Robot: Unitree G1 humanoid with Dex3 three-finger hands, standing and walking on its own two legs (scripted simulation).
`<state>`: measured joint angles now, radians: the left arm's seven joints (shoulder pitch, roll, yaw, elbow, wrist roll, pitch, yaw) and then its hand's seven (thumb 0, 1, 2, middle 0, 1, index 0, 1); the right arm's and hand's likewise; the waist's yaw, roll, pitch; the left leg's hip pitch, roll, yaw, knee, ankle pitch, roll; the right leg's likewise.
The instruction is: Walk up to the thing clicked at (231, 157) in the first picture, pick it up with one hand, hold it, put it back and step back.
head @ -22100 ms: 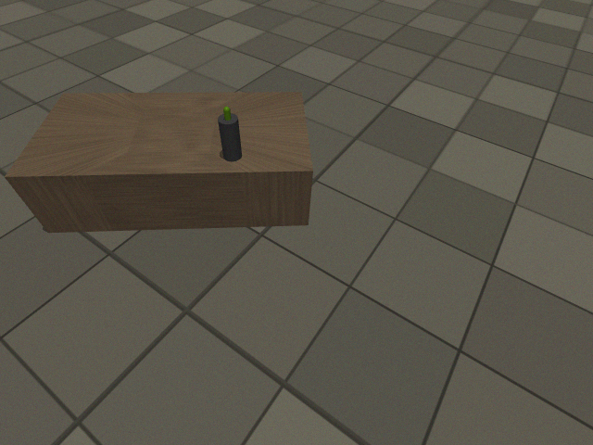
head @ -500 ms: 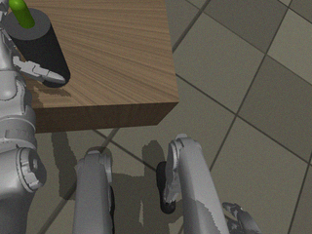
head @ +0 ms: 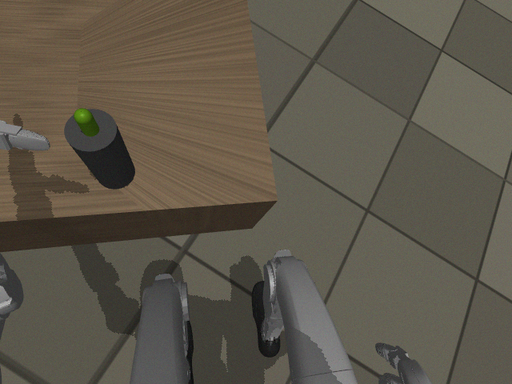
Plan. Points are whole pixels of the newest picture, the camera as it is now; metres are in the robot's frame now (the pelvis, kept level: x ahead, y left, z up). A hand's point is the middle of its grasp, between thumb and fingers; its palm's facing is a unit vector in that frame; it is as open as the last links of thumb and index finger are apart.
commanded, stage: home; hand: left
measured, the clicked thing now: (101, 148) +0.50 +0.20 -0.12
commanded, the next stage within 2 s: none
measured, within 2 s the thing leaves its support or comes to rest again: neither
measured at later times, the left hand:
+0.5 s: hand out of the picture +0.38 +0.25 +0.06, palm faces +0.17 -0.93 -0.34, open 17.0 cm
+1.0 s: hand (55, 341) +0.23 +0.17 +0.10, palm faces +0.17 -0.95 -0.25, open 17.3 cm
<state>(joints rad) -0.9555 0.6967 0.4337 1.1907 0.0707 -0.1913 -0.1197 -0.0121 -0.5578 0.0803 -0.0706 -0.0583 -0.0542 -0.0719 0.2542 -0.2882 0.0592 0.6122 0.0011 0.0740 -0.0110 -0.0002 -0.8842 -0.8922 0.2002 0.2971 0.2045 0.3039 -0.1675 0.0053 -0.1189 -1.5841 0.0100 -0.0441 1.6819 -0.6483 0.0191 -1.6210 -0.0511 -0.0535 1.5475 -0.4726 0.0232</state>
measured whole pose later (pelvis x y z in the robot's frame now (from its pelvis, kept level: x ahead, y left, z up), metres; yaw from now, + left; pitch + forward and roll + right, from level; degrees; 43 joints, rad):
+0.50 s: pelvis +0.05 +0.00 +0.15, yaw +1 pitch +16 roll -3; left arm -0.32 0.38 0.22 0.90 0.03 0.03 0.08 -0.01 -0.46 0.10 -0.07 -0.06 -0.07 -0.06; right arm 0.34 -0.25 0.01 0.63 0.06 0.06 -0.06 0.00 -0.90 -0.90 0.20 0.30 0.21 0.30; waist -0.09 0.01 -0.10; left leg -0.81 0.04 -0.02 1.04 -0.50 0.01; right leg -0.86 -0.02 -0.05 0.93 -0.35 0.02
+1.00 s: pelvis +0.08 -0.02 +0.18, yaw +3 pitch +6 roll -1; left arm 0.40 0.20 -0.04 0.18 -0.04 0.17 0.14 -0.01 -0.52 0.07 -0.06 -0.05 -0.06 -0.05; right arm 0.20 -0.19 0.05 0.52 0.04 -0.04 -0.15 0.01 -0.90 -0.90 0.20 0.30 0.21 0.30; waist 0.02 0.01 -0.06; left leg -0.48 0.02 -0.04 0.85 -0.47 -0.01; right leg -0.54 -0.03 -0.07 0.80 -0.36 0.00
